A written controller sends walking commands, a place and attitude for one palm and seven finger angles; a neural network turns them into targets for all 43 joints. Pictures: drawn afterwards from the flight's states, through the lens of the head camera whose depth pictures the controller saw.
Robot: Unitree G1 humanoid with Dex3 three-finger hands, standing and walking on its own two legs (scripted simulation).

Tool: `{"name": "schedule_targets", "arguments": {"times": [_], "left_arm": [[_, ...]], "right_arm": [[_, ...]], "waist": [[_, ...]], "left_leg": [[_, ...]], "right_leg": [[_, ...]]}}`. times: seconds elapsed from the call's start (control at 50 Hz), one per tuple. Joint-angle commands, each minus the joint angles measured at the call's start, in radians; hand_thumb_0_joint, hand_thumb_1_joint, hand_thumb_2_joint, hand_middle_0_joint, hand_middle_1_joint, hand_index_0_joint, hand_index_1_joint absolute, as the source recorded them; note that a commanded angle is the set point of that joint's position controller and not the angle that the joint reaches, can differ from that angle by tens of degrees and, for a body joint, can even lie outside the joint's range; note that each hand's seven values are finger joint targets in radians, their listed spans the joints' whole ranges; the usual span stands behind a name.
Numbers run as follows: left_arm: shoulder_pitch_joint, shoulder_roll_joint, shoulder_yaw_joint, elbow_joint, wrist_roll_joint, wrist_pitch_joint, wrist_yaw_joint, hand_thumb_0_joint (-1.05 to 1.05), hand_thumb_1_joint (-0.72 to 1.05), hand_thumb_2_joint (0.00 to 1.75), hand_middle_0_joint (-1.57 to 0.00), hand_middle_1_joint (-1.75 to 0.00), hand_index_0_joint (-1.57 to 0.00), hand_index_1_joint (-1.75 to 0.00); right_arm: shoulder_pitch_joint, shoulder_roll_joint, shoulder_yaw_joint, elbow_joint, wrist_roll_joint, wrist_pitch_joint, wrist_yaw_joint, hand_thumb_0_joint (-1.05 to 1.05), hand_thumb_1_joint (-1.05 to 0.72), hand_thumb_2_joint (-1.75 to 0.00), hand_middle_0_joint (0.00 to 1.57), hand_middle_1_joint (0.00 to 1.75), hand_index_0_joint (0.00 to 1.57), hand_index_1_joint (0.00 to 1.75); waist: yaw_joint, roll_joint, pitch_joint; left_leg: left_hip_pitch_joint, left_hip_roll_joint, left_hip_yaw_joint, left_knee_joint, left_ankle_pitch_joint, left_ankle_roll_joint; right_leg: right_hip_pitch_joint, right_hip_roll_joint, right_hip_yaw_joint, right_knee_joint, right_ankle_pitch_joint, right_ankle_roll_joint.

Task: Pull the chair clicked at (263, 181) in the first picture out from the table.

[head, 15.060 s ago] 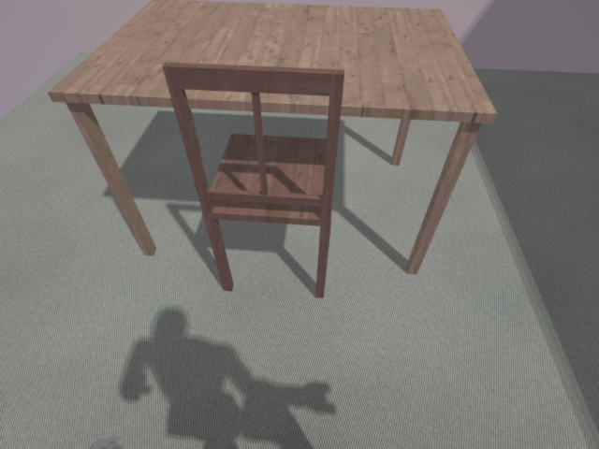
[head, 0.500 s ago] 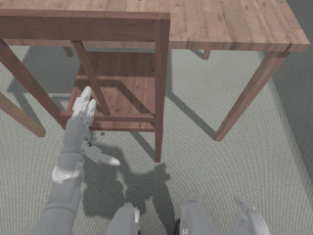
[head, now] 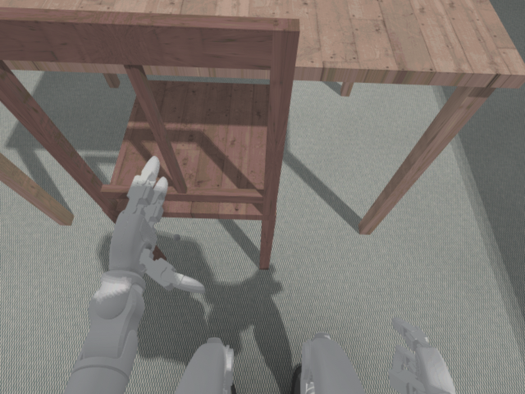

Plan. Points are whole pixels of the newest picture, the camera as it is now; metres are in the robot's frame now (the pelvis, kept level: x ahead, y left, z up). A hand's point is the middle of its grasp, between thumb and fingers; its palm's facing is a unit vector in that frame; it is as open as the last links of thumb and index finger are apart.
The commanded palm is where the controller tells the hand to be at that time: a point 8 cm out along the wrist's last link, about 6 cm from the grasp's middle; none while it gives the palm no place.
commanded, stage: aim the fingers beside a spindle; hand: left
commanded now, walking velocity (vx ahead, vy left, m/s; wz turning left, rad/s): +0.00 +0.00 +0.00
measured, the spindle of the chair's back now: (163, 142) +0.49 +0.18 +0.04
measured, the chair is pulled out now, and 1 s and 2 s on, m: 0.00 0.00 0.00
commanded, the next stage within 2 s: push the fingers through the gap in 1.52 s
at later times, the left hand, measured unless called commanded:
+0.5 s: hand (166, 227) +0.35 +0.15 +0.03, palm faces -0.02 -1.00 -0.04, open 16.9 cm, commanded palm +0.32 +0.20 +0.02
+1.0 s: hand (175, 238) +0.33 +0.13 +0.03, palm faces -0.07 -1.00 -0.02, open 16.9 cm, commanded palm +0.32 +0.19 +0.03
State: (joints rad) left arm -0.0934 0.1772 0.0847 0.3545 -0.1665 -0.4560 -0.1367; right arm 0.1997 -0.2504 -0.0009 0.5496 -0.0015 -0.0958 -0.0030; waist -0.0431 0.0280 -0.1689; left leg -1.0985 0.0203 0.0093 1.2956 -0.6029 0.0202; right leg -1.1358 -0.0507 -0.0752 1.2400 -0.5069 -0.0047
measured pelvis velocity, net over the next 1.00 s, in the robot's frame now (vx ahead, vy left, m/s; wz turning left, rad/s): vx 0.00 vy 0.00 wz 0.00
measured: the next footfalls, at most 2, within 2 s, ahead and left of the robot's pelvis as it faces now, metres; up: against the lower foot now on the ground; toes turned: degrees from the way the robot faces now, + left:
none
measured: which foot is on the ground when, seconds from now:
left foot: down 0.00-1.00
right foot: down 0.00-1.00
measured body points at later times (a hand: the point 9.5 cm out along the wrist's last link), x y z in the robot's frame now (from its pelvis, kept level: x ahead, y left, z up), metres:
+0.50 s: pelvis +0.00 +0.00 +0.00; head +0.11 +0.01 +0.44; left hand +0.34 +0.21 +0.03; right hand +0.15 -0.24 -0.11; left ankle +0.00 +0.10 -0.62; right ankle +0.04 -0.12 -0.62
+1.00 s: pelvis +0.00 +0.00 +0.00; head +0.11 +0.00 +0.44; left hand +0.33 +0.19 +0.03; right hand +0.16 -0.24 -0.10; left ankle +0.00 +0.10 -0.62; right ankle +0.04 -0.12 -0.62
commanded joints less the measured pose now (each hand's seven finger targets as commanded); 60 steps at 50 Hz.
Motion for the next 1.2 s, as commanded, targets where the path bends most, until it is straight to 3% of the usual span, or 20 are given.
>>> {"name": "schedule_targets", "arguments": {"times": [0.0,0.08,0.12,0.26,0.32,0.38,0.42,0.48,0.54,0.58,0.64,0.68,0.72,0.76,0.8,0.88,0.92,1.06,1.1,1.18], "left_arm": [[-0.185,0.118,0.055,-0.296,-0.009,-0.099,0.043,0.00,-0.50,0.30,-0.06,-0.08,-0.06,-0.08],[-0.149,0.074,0.033,-0.080,0.009,-0.034,0.031,0.00,-0.50,0.30,-0.06,-0.08,-0.06,-0.08],[-0.139,0.076,0.039,-0.040,0.006,-0.016,0.012,0.00,-0.50,0.30,-0.06,-0.08,-0.06,-0.08],[-0.245,0.139,0.054,-0.373,-0.024,-0.099,0.013,0.00,-0.50,0.30,-0.06,-0.08,-0.06,-0.08],[-0.195,0.159,0.082,-0.319,-0.010,-0.103,0.044,0.00,-0.50,0.30,-0.06,-0.08,-0.06,-0.08],[-0.157,0.116,0.075,-0.116,0.005,-0.058,0.048,0.00,-0.50,0.30,-0.06,-0.08,-0.06,-0.08],[-0.151,0.099,0.070,-0.020,0.006,-0.028,0.027,0.00,-0.50,0.30,-0.06,-0.08,-0.06,-0.08],[-0.183,0.102,0.064,-0.060,-0.011,-0.020,-0.015,0.00,-0.50,0.30,-0.06,-0.08,-0.06,-0.08],[-0.216,0.140,0.070,-0.277,-0.035,-0.068,-0.036,0.00,-0.50,0.30,-0.06,-0.08,-0.06,-0.08],[-0.199,0.142,0.060,-0.377,-0.046,-0.098,-0.020,0.00,-0.50,0.30,-0.06,-0.08,-0.06,-0.08],[-0.170,0.156,0.076,-0.351,-0.028,-0.106,0.018,0.00,-0.50,0.30,-0.06,-0.08,-0.06,-0.08],[-0.151,0.116,0.063,-0.225,-0.016,-0.087,0.034,0.00,-0.50,0.30,-0.06,-0.08,-0.06,-0.08],[-0.118,0.105,0.069,-0.082,-0.003,-0.055,0.033,0.00,-0.50,0.30,-0.06,-0.08,-0.06,-0.08],[-0.159,0.071,0.032,-0.029,0.004,-0.032,0.014,0.00,-0.50,0.30,-0.06,-0.08,-0.06,-0.08],[-0.196,0.079,0.029,-0.068,-0.001,-0.031,-0.005,0.00,-0.50,0.30,-0.06,-0.08,-0.06,-0.08],[-0.268,0.129,0.043,-0.331,-0.025,-0.086,-0.008,0.00,-0.50,0.30,-0.06,-0.08,-0.06,-0.08],[-0.247,0.160,0.062,-0.398,-0.026,-0.110,0.019,0.00,-0.50,0.30,-0.06,-0.08,-0.06,-0.08],[-0.159,0.085,0.049,-0.013,0.014,-0.026,0.044,0.00,-0.50,0.30,-0.06,-0.08,-0.06,-0.08],[-0.170,0.082,0.047,0.006,0.008,-0.008,0.018,0.00,-0.50,0.30,-0.06,-0.08,-0.06,-0.08],[-0.248,0.121,0.053,-0.233,-0.020,-0.061,-0.013,0.00,-0.50,0.30,-0.06,-0.08,-0.06,-0.08]], "right_arm": [[0.041,-0.124,-0.050,-0.107,-0.005,-0.039,0.000,0.00,-0.90,-0.90,0.20,0.30,0.20,0.30],[0.041,-0.136,-0.046,-0.098,0.004,-0.018,0.005,0.00,-0.90,-0.90,0.20,0.30,0.20,0.30],[0.038,-0.143,-0.045,-0.111,0.010,-0.012,0.004,0.00,-0.90,-0.90,0.20,0.30,0.20,0.30],[0.041,-0.128,-0.052,-0.127,-0.001,-0.033,-0.006,0.00,-0.90,-0.90,0.20,0.30,0.20,0.30],[0.043,-0.127,-0.047,-0.110,-0.006,-0.034,-0.005,0.00,-0.90,-0.90,0.20,0.30,0.20,0.30],[0.039,-0.130,-0.042,-0.091,-0.001,-0.021,-0.001,0.00,-0.90,-0.90,0.20,0.30,0.20,0.30],[0.039,-0.139,-0.041,-0.097,0.005,-0.013,0.001,0.00,-0.90,-0.90,0.20,0.30,0.20,0.30],[0.036,-0.143,-0.045,-0.117,0.012,-0.011,-0.001,0.00,-0.90,-0.90,0.20,0.30,0.20,0.30],[0.034,-0.135,-0.052,-0.138,0.009,-0.025,-0.006,0.00,-0.90,-0.90,0.20,0.30,0.20,0.30],[0.043,-0.126,-0.052,-0.135,0.005,-0.036,-0.006,0.00,-0.90,-0.90,0.20,0.30,0.20,0.30],[0.045,-0.127,-0.047,-0.112,-0.002,-0.042,-0.006,0.00,-0.90,-0.90,0.20,0.30,0.20,0.30],[0.043,-0.128,-0.046,-0.091,-0.003,-0.038,-0.003,0.00,-0.90,-0.90,0.20,0.30,0.20,0.30],[0.044,-0.137,-0.044,-0.087,0.000,-0.028,0.001,0.00,-0.90,-0.90,0.20,0.30,0.20,0.30],[0.032,-0.142,-0.040,-0.099,0.008,-0.020,0.005,0.00,-0.90,-0.90,0.20,0.30,0.20,0.30],[0.030,-0.146,-0.044,-0.117,0.010,-0.018,0.001,0.00,-0.90,-0.90,0.20,0.30,0.20,0.30],[0.033,-0.133,-0.050,-0.135,0.002,-0.035,-0.007,0.00,-0.90,-0.90,0.20,0.30,0.20,0.30],[0.039,-0.132,-0.048,-0.130,-0.004,-0.043,-0.008,0.00,-0.90,-0.90,0.20,0.30,0.20,0.30],[0.036,-0.137,-0.038,-0.092,0.005,-0.016,0.002,0.00,-0.90,-0.90,0.20,0.30,0.20,0.30],[0.033,-0.144,-0.039,-0.108,0.011,-0.011,0.002,0.00,-0.90,-0.90,0.20,0.30,0.20,0.30],[0.032,-0.133,-0.046,-0.138,0.007,-0.022,-0.006,0.00,-0.90,-0.90,0.20,0.30,0.20,0.30]], "waist": [[-0.004,0.034,-0.438],[-0.031,-0.079,-0.293],[-0.019,-0.071,-0.270],[0.005,0.070,-0.506],[-0.002,0.032,-0.440],[-0.026,-0.061,-0.296],[-0.025,-0.081,-0.255],[-0.006,-0.045,-0.331],[0.015,0.052,-0.491],[0.012,0.075,-0.520],[-0.003,0.046,-0.439],[-0.027,-0.027,-0.338],[-0.029,-0.075,-0.251],[-0.033,-0.072,-0.220],[-0.018,-0.038,-0.278],[0.007,0.070,-0.496],[0.008,0.081,-0.527],[-0.036,-0.104,-0.233],[-0.022,-0.093,-0.248],[0.005,0.015,-0.450]], "left_leg": [[0.289,-0.011,-0.050,-0.185,0.475,-0.017],[0.140,-0.020,-0.041,-0.186,0.300,-0.009],[0.119,-0.025,-0.041,-0.195,0.267,-0.009],[0.326,-0.014,-0.050,-0.184,0.481,-0.017],[0.268,-0.014,-0.054,-0.182,0.451,-0.014],[0.143,-0.019,-0.043,-0.186,0.299,-0.010],[0.099,-0.026,-0.038,-0.189,0.243,-0.007],[0.122,-0.030,-0.026,-0.189,0.262,-0.006],[0.243,-0.022,-0.028,-0.186,0.405,-0.008],[0.322,-0.015,-0.040,-0.191,0.491,-0.014],[0.287,-0.011,-0.052,-0.190,0.479,-0.015],[0.198,-0.014,-0.046,-0.184,0.373,-0.011],[0.123,-0.021,-0.044,-0.189,0.282,-0.008],[0.095,-0.026,-0.040,-0.195,0.208,-0.009],[0.121,-0.029,-0.038,-0.198,0.217,-0.008],[0.284,-0.020,-0.041,-0.187,0.404,-0.012],[0.324,-0.016,-0.056,-0.189,0.479,-0.017],[0.089,-0.026,-0.037,-0.189,0.210,-0.006],[0.073,-0.033,-0.026,-0.189,0.184,-0.004],[0.199,-0.027,-0.023,-0.185,0.340,-0.004]], "right_leg": [[0.303,0.040,0.025,-0.124,0.319,-0.024],[0.275,0.044,0.022,-0.146,0.215,-0.019],[0.271,0.044,0.024,-0.152,0.184,-0.025],[0.324,0.039,0.034,-0.127,0.326,-0.028],[0.312,0.045,0.029,-0.124,0.305,-0.026],[0.281,0.047,0.026,-0.147,0.208,-0.019],[0.269,0.047,0.030,-0.160,0.159,-0.022],[0.309,0.042,0.042,-0.159,0.187,-0.026],[0.366,0.040,0.049,-0.138,0.311,-0.029],[0.368,0.042,0.041,-0.139,0.352,-0.028],[0.325,0.046,0.030,-0.132,0.327,-0.025],[0.292,0.048,0.025,-0.142,0.263,-0.019],[0.265,0.049,0.024,-0.157,0.189,-0.021],[0.238,0.045,0.027,-0.166,0.120,-0.022],[0.255,0.041,0.033,-0.162,0.127,-0.027],[0.329,0.038,0.041,-0.137,0.277,-0.030],[0.335,0.042,0.033,-0.123,0.317,-0.030],[0.256,0.047,0.031,-0.170,0.127,-0.016],[0.272,0.041,0.045,-0.182,0.102,-0.019],[0.360,0.039,0.055,-0.150,0.263,-0.026]]}}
